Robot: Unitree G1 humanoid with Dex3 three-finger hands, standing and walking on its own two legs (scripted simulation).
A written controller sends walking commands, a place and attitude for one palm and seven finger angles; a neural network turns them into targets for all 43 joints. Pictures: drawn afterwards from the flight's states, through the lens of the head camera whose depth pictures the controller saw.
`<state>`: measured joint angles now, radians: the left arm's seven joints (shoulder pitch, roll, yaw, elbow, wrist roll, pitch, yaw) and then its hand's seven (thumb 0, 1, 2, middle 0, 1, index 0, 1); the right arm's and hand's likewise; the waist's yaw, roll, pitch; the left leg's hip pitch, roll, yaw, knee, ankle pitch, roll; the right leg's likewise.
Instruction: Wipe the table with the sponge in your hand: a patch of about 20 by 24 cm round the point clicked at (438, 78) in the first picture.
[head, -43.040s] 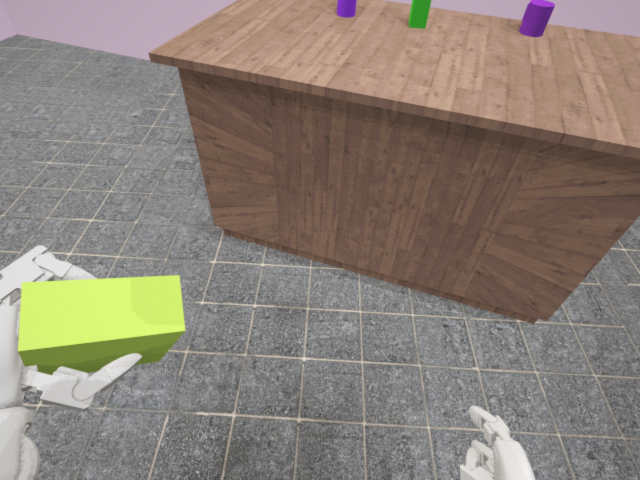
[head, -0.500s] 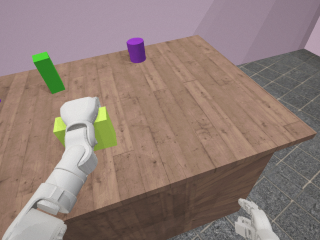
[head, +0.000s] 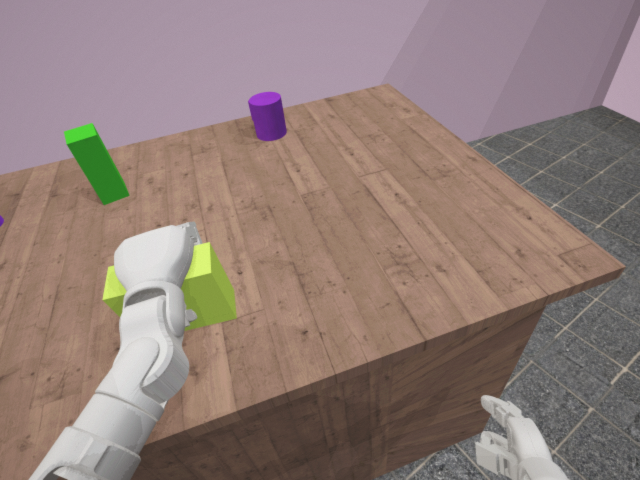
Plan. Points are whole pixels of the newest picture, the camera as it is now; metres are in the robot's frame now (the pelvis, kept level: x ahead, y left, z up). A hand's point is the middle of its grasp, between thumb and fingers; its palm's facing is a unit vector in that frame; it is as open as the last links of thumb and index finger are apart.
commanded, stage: wipe back along the middle lane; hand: left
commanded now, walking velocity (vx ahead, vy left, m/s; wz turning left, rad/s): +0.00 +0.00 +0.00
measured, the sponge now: (181, 301) +0.32 +0.24 +0.07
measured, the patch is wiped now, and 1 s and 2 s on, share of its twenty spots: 0.55 0.75 0.75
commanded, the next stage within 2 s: slide across to the third lane in 0.54 s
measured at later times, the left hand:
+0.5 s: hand (182, 308) +0.28 +0.21 +0.11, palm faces +0.14 -0.10 -0.98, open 9.6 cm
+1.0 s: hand (209, 311) +0.28 +0.17 +0.11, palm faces +0.11 -0.11 -0.99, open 9.6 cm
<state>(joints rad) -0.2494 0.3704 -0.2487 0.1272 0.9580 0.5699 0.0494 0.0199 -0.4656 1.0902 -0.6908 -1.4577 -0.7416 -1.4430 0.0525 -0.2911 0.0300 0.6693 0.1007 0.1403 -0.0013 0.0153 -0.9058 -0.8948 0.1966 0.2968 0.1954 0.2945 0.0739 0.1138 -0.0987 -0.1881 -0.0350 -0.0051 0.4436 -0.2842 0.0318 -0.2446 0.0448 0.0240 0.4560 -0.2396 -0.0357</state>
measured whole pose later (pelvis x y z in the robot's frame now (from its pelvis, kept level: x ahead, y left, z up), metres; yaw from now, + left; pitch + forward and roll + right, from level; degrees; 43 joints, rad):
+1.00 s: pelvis -0.02 -0.01 +0.00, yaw +0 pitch -2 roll +1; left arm -0.18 0.31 -0.42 -0.07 0.98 0.67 0.01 0.00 -0.48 1.08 -0.69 -1.45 -0.79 -1.36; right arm 0.00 -0.27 0.04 0.67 0.10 0.13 0.04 0.02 -0.91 -0.90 0.20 0.30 0.20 0.30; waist 0.11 0.12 -0.07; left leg -0.15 -0.03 -0.01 0.46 -0.28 0.02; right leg -0.22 0.04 0.01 0.50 -0.25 -0.05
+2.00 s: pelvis -0.03 -0.04 +0.00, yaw -1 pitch +1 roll +1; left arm -0.55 0.22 -0.33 0.49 0.95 0.67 0.05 -0.02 -0.51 1.09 -0.74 -1.41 -0.83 -1.32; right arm 0.03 -0.28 0.03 0.73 0.09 0.14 -0.03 0.01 -0.91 -0.89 0.20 0.30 0.20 0.29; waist 0.04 0.09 -0.10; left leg -0.20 0.00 0.01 0.42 -0.23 -0.01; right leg -0.28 0.08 0.03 0.46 -0.19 -0.08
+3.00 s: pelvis -0.02 -0.01 +0.00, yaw -1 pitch +9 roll +0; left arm -0.93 0.31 -0.19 1.03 0.98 0.46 0.11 0.00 -0.53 1.11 -0.76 -1.38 -0.82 -1.37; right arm 0.18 -0.27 0.02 0.77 0.07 0.12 -0.05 0.01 -0.90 -0.89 0.20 0.30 0.20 0.29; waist -0.04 0.05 -0.13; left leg -0.36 -0.02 0.00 0.46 -0.25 0.02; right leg -0.41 0.06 0.03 0.45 -0.19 -0.04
